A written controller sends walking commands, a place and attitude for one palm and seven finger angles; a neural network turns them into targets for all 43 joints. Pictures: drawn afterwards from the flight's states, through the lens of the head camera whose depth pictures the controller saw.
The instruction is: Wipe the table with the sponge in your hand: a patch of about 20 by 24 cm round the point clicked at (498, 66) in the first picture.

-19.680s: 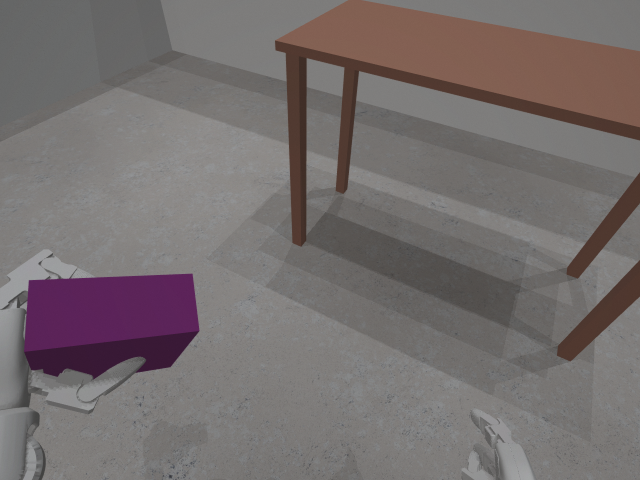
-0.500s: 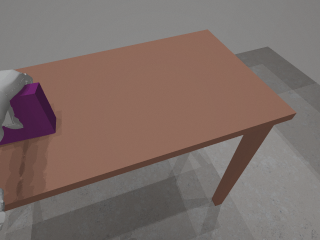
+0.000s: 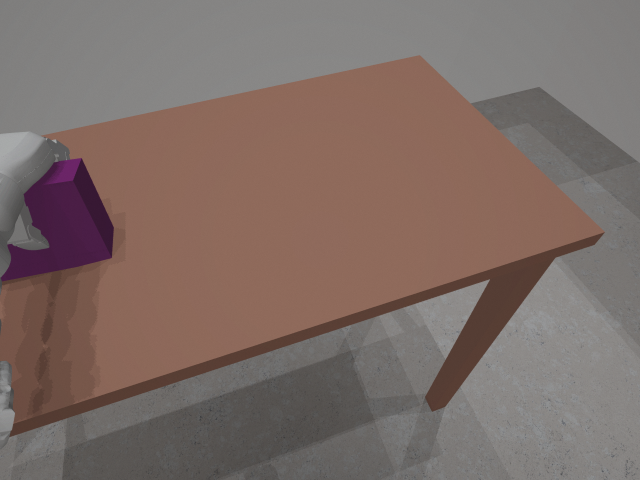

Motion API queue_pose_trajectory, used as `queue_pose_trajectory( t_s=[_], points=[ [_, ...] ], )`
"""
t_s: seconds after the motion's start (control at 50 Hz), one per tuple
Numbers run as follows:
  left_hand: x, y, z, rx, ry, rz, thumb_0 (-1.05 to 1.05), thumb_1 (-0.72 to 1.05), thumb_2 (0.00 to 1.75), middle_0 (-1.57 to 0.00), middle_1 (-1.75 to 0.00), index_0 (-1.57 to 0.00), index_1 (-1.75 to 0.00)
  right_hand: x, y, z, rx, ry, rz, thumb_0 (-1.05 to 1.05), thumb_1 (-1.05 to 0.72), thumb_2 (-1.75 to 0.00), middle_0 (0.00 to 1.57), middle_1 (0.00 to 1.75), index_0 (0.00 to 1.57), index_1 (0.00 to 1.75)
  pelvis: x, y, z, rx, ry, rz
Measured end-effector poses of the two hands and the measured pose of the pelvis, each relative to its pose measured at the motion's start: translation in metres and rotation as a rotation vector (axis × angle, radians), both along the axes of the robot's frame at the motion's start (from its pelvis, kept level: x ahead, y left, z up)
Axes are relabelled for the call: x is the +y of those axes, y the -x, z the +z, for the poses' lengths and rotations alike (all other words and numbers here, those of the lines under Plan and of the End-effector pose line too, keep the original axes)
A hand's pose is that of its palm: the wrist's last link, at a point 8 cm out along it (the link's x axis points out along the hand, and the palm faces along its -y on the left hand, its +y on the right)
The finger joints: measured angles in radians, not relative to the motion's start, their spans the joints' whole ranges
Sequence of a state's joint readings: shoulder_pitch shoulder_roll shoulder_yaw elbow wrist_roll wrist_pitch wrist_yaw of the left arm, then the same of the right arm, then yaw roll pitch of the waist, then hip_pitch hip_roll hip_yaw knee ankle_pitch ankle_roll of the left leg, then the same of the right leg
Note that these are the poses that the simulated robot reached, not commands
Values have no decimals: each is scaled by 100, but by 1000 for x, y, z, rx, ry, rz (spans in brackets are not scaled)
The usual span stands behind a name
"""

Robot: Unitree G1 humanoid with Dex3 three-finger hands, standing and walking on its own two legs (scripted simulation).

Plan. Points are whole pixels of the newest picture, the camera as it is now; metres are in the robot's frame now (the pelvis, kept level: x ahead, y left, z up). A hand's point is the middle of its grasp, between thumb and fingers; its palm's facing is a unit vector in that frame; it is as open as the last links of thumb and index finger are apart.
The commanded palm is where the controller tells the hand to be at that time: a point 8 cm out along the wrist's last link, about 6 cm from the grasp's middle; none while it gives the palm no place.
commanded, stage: wipe forward along the first lane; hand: left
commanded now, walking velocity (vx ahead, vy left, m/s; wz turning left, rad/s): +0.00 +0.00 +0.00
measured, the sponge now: (44, 234) +0.37 +0.38 +0.11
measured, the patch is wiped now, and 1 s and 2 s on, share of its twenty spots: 0.40 0.45 0.65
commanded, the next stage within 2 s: slide across to the middle lane in 0.56 s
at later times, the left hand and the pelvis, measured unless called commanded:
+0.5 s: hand (31, 199) +0.38 +0.38 +0.16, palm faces -0.15 +0.03 -0.99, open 9.8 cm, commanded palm +0.38 +0.37 +0.19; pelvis +0.01 +0.00 +0.00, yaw +1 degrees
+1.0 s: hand (39, 190) +0.39 +0.37 +0.16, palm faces -0.11 +0.04 -0.99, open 9.8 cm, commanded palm +0.38 +0.35 +0.21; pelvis +0.01 +0.00 +0.00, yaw +1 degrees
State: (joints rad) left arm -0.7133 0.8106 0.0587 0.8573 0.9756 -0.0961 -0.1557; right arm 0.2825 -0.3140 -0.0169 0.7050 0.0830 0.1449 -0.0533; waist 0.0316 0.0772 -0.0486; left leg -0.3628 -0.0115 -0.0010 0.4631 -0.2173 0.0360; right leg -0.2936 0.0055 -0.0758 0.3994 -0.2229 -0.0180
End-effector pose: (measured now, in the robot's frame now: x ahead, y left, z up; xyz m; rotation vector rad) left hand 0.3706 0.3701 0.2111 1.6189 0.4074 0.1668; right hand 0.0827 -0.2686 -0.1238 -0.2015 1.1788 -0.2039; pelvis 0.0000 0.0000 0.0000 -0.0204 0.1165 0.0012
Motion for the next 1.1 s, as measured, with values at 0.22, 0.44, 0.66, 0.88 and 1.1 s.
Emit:
queue_pose_trajectory(
  t_s=[0.22, 0.44, 0.66, 0.88, 1.1],
  points=[
    [0, 2, 0, -24, -1, 11, 2, -54, 110, -82, -134, -81, -136, 5, -25, 2, -33, -14, 31, 1, -91, -90, 20, 30, 20, 30, 1, -5, 0, -6, -1, 9],
    [0, -1, 0, -13, 5, 24, 2, -54, 110, -82, -134, -81, -136, 8, -41, 6, -67, -12, 51, 1, -91, -90, 20, 30, 20, 30, 1, -9, 1, -8, -1, 12],
    [2, -6, 0, 7, 16, 23, 2, -54, 110, -82, -134, -81, -136, 4, -31, 5, -34, 1, 39, 1, -91, -90, 20, 30, 20, 30, 0, -10, 0, -2, -1, 10],
    [-1, -5, 2, -22, -3, 8, 2, -53, 110, -82, -134, -81, -137, 2, -19, 3, -5, 7, 17, 1, -91, -90, 20, 30, 20, 30, 2, -10, 1, -14, 0, 10],
    [-20, -16, 8, -72, 11, -26, 1, -53, 110, -81, -134, -80, -137, 17, -46, 10, -88, -7, 48, 1, -91, -90, 20, 30, 20, 30, 8, -13, 3, -33, -2, 16]
  ],
)
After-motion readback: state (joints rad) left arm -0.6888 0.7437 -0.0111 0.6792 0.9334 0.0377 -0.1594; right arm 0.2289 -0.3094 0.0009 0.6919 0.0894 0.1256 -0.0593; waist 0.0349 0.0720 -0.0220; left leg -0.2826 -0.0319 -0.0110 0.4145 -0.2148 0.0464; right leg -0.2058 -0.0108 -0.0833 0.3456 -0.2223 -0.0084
